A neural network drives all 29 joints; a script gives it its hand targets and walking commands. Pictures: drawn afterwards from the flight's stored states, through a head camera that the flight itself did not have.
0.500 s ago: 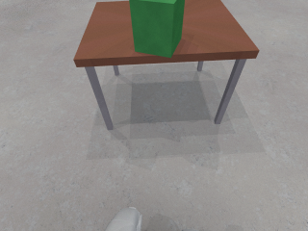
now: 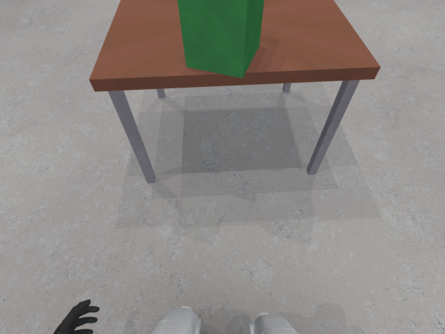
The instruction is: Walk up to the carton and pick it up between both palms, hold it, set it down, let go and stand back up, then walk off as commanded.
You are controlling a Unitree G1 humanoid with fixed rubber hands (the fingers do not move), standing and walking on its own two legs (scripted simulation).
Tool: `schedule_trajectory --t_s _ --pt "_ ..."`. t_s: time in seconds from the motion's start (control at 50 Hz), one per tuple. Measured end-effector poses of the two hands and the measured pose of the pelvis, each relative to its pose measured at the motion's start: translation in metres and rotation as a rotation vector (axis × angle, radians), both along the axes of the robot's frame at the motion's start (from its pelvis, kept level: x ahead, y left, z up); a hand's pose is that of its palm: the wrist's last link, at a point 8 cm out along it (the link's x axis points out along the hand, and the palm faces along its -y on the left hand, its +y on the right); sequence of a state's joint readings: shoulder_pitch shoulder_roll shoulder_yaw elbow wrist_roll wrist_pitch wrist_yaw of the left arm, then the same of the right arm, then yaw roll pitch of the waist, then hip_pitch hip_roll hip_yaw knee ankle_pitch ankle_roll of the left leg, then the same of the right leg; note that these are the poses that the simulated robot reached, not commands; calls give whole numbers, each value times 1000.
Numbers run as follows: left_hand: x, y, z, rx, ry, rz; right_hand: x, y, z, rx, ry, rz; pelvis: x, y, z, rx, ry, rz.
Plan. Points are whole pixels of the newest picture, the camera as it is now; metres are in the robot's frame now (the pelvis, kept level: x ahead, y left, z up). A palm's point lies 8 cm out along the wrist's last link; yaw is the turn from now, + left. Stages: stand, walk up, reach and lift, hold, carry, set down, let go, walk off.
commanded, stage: stand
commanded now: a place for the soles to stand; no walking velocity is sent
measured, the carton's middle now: (224, 19) +0.96 +0.05 +0.06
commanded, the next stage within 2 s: none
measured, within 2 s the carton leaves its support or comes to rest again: neither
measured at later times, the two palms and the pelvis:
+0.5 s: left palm out of the picture +0.11 +0.29 -0.08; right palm out of the picture +0.06 -0.31 -0.10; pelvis -0.01 +0.01 +0.01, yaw +0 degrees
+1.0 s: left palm (54, 321) +0.13 +0.30 -0.07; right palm out of the picture +0.09 -0.29 -0.07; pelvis +0.01 +0.02 +0.03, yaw +0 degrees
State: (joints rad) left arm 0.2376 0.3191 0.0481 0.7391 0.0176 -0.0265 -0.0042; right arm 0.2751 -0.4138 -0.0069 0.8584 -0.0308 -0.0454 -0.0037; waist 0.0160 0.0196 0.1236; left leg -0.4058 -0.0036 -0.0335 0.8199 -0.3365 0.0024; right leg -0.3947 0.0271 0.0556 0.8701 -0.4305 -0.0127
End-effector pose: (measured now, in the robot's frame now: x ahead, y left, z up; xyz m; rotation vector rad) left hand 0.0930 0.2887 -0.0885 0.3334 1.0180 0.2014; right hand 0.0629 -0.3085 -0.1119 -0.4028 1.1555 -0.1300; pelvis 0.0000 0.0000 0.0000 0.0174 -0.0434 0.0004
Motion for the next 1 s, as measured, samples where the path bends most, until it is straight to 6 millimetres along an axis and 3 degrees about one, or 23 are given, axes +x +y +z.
schedule_trajectory --t_s 0.16,0.5,1.0 --pt "13 -7 5 4 -31 -8 5 -6 0 5 -9 0 -2 -6 1 7 -1 4" --pt "15 4 11 -16 -59 -10 -5 3 14 -16 0 -14 -7 7 10 -13 -14 3" --pt "37 15 22 -37 -72 3 30 14 38 -25 -56 -22 10 18 27 -32 -32 2"
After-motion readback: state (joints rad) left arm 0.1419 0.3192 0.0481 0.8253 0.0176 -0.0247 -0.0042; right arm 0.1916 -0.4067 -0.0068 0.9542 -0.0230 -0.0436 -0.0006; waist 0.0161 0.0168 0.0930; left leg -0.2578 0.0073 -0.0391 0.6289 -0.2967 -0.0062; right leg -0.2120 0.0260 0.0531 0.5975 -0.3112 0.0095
